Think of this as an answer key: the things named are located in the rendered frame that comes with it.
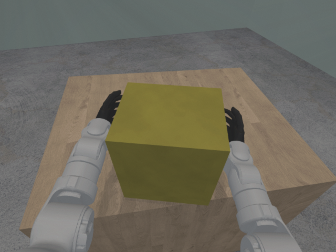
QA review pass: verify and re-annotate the left robot hand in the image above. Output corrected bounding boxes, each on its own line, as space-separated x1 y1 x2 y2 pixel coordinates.
96 90 123 124

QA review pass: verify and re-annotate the right robot hand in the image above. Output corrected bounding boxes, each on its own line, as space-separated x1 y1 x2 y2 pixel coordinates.
224 107 245 142

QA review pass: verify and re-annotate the robot left forearm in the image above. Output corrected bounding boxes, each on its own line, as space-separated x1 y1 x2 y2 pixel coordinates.
30 118 111 246

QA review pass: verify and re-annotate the pedestal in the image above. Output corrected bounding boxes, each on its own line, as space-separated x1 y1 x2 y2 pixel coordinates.
19 68 336 252

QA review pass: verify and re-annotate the left robot upper arm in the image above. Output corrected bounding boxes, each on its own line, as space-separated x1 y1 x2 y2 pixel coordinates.
15 202 95 252

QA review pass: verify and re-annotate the robot right forearm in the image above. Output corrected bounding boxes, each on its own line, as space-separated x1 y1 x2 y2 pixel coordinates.
223 141 302 252

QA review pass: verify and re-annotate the carton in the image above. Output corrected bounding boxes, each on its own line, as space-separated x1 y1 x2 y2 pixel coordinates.
105 82 230 206

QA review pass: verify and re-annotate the right robot upper arm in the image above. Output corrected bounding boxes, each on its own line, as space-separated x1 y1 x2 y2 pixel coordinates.
240 232 301 252

